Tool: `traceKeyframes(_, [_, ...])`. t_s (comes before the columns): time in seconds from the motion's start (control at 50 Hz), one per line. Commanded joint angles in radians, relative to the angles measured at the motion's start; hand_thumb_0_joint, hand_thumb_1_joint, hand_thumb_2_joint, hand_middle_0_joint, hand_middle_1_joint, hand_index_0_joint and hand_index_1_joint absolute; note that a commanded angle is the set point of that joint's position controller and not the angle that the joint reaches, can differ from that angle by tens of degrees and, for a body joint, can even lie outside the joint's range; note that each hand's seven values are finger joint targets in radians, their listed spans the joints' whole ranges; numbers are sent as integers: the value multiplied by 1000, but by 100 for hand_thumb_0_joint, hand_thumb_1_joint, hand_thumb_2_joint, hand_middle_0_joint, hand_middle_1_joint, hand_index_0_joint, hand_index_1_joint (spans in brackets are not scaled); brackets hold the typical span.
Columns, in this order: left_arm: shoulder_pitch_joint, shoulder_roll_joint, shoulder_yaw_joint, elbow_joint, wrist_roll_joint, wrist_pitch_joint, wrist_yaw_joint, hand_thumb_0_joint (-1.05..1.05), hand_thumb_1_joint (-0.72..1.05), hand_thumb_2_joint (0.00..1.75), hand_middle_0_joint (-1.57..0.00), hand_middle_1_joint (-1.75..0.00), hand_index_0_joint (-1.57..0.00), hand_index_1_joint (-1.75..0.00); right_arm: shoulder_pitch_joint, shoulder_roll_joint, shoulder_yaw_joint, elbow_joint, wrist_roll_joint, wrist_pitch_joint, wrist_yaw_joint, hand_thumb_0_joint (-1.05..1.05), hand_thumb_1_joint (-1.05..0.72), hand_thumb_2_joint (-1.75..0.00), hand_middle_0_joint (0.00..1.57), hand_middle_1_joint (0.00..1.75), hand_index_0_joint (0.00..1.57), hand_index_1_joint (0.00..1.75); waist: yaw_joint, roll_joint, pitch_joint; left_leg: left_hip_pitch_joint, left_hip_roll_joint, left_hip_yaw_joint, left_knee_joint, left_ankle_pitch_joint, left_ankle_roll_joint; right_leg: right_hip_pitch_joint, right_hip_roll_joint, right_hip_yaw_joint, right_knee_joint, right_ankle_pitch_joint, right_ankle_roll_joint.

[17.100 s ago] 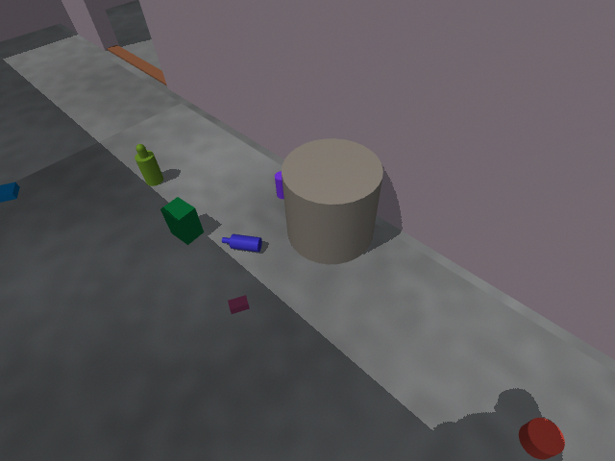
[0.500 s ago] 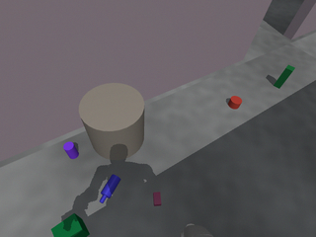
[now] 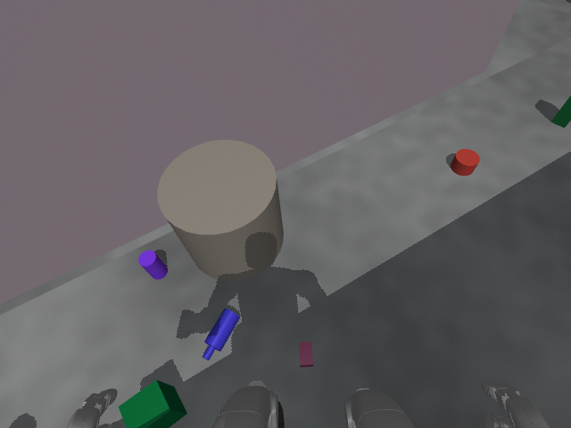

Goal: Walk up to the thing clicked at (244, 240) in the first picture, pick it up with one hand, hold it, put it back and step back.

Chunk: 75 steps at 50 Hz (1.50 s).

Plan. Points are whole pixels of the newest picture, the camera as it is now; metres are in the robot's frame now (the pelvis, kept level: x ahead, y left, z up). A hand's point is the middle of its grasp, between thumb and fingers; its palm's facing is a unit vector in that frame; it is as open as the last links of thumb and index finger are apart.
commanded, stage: walk up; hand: left
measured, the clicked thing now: (219, 335) +0.41 +0.29 -0.71
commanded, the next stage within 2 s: stand in 1.80 s
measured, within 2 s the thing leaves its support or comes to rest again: neither
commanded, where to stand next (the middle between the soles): +0.05 +0.02 m, yaw +3 degrees
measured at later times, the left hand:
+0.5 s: hand out of the picture +0.02 +0.30 -0.13, palm faces +0.07 -0.90 -0.44, open 7.4 cm
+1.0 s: hand out of the picture +0.05 +0.27 -0.12, palm faces +0.08 -0.94 -0.34, open 7.4 cm
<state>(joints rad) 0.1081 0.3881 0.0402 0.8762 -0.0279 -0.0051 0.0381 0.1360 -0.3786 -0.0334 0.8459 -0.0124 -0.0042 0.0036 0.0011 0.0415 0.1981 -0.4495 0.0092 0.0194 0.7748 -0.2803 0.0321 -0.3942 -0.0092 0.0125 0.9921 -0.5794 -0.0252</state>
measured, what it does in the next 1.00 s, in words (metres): steps on the spot: left foot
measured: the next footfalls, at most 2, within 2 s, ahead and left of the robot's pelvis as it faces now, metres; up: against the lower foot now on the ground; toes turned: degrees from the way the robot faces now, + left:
left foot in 0.40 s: +0.00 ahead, +0.16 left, +0.00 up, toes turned +2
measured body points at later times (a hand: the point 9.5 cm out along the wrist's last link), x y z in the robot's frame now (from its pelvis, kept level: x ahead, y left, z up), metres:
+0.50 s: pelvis -0.04 +0.01 +0.01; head -0.01 +0.01 +0.45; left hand +0.02 +0.35 -0.10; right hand +0.05 -0.29 -0.12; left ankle -0.04 +0.16 -0.71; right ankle -0.01 -0.12 -0.69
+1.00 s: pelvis -0.02 +0.01 +0.03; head -0.01 +0.01 +0.48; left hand +0.05 +0.32 -0.10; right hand +0.08 -0.29 -0.10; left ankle -0.04 +0.16 -0.71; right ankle +0.01 -0.12 -0.71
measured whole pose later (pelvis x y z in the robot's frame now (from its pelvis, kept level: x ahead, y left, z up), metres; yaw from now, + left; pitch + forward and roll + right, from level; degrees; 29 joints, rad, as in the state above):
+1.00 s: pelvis -0.02 +0.01 +0.03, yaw +4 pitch -2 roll +0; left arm 0.09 0.35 0.03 1.10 0.00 -0.02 -0.01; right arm 0.11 -0.36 0.00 1.10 -0.01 -0.03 0.01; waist 0.00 0.01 0.06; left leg -0.19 0.03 -0.05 0.51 -0.28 -0.04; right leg -0.23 -0.03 -0.03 0.50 -0.24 0.02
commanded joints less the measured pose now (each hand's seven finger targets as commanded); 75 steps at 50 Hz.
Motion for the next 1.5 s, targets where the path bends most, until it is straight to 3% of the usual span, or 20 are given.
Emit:
traceKeyframes(0.0, [140,189,62,-13,9,-18,13,0,90,90,-20,-30,-20,-30,-13,-266,-86,-82,-3,8,-15,0,-90,-90,20,30,20,30,22,100,-297,152,214,-254,-188,471,176,70,-1,-37,-92,101,-12])
traceKeyframes(0.06, [194,216,78,19,36,-41,28,0,90,90,-20,-30,-20,-30,-71,-214,-71,-91,4,33,-1,0,-90,-90,20,30,20,30,63,45,-298,28,115,-188,3,387,74,222,-69,100,-425,303,-35])
traceKeyframes(0.08, [199,305,98,5,57,-50,33,0,90,90,-20,-30,-20,-30,-82,-184,-63,-112,8,36,0,0,-90,-90,20,30,20,30,73,-129,-251,-144,-10,-149,152,195,18,263,-232,375,-501,419,-104])
traceKeyframes(0.1, [121,344,103,-16,60,-53,37,0,90,90,-20,-30,-20,-30,-46,-163,-59,-103,-2,43,-10,0,-90,-90,20,30,20,30,32,-170,-194,-205,-63,-146,265,-270,-10,206,-405,495,-553,571,-207])
traceKeyframes(0.12, [89,391,111,-33,63,-55,41,0,90,90,-20,-30,-20,-30,-76,-204,-80,-107,-11,50,-19,0,-90,-90,20,30,20,30,50,-183,-194,-172,-29,-212,366,-346,-3,115,-484,580,-561,659,-307])
traceKeyframes(0.2, [-23,292,97,-53,62,-57,36,0,90,90,-20,-30,-20,-30,42,-207,-96,-40,6,40,5,0,-90,-90,20,30,20,30,-28,-132,-151,-97,-62,-159,426,-170,-23,77,-260,215,-480,599,-182])
traceKeyframes(0.28, [28,263,89,-53,82,-55,13,0,90,90,-20,-30,-20,-30,11,-196,-80,-26,10,16,9,0,-90,-90,20,30,20,30,34,-235,-226,-24,-10,-44,99,-180,-43,198,-199,158,-467,366,-157])
traceKeyframes(0.34, [8,261,86,-48,68,-32,-9,0,90,90,-20,-30,-20,-30,100,-178,-78,34,-1,-16,4,0,-90,-90,20,30,20,30,-19,-238,-254,192,-45,58,-288,-80,-39,151,-175,91,-330,363,-128])
traceKeyframes(0.36, [33,222,75,-42,57,-24,-12,0,90,90,-20,-30,-20,-30,137,-196,-84,60,-13,-29,-6,0,-90,-90,20,30,20,30,-30,-150,-272,311,-44,17,-336,-25,-33,81,-152,64,-197,422,-94])
traceKeyframes(0.38, [85,154,52,-43,45,-19,-13,0,90,90,-20,-30,-20,-30,125,-235,-91,51,-26,-42,-14,0,-90,-90,20,30,20,30,-17,-28,-280,405,70,-213,-371,-39,25,-64,-115,34,-59,338,-47])
traceKeyframes(0.4, [99,87,30,-44,35,-17,-16,0,90,90,-20,-30,-20,-30,74,-285,-89,26,-33,-53,-19,0,-90,-90,20,30,20,30,16,135,-252,434,266,-524,-410,47,93,-247,-8,-19,11,23,10])
traceKeyframes(0.42, [30,198,57,-29,40,-17,0,0,90,90,-20,-30,-20,-30,67,-378,-99,29,-12,-51,-14,0,-90,-90,20,30,20,30,-31,118,-216,268,388,-631,-414,1,243,-167,-44,60,-19,-60,7])
traceKeyframes(0.44, [4,237,61,-12,40,-25,-3,0,90,90,-20,-30,-20,-30,11,-370,-101,29,-7,-47,-16,0,-90,-90,20,30,20,30,-7,104,-156,144,387,-611,-413,-4,271,-94,-78,58,-42,-17,-1])
traceKeyframes(0.5, [97,192,60,39,26,-38,-21,0,90,90,-20,-30,-20,-30,-64,-249,-49,24,-7,-47,-14,0,-90,-90,20,30,20,30,45,119,-168,123,158,-212,-290,168,103,88,-41,-14,-305,195,-4])
traceKeyframes(0.56, [107,210,68,75,40,-42,-17,0,90,90,-20,-30,-20,-30,-27,-218,-32,53,12,-34,-8,0,-90,-90,20,30,20,30,44,69,-205,25,113,-170,-206,131,34,290,-33,16,-466,369,-24])
traceKeyframes(0.62, [-15,283,64,58,53,-41,-24,0,90,90,-20,-30,-20,-30,27,-195,-37,99,11,-17,-14,0,-90,-90,20,30,20,30,-19,-138,-162,150,-2,-61,-75,-219,-4,25,-273,342,-653,-19,-147])
traceKeyframes(0.68, [-79,208,39,54,43,-29,-33,0,90,90,-20,-30,-20,-30,47,-216,-40,136,7,-29,-4,0,-90,-90,20,30,20,30,-44,-63,-137,230,65,-175,-313,-129,26,-36,-120,121,-574,33,-43])
traceKeyframes(0.72, [-40,190,39,91,42,-32,-38,0,90,90,-20,-30,-20,-30,-9,-223,-34,131,5,-36,-1,0,-90,-90,20,30,20,30,2,-55,-135,128,132,-277,-406,-215,51,76,-48,55,-509,155,-15])
traceKeyframes(0.9, [-51,180,29,156,25,-44,-33,0,90,90,-20,-30,-20,-30,-54,-204,-11,184,11,-47,-9,0,-90,-90,20,30,20,30,8,-14,-253,241,94,-132,-340,254,4,252,-109,57,-563,538,-22])
traceKeyframes(1.48, [-116,170,27,205,36,-28,-38,0,90,90,-20,-30,-20,-30,-85,-184,-10,222,3,-31,-9,0,-90,-90,20,30,20,30,-2,-42,-227,277,95,-114,-463,180,-13,300,-106,42,-665,462,7])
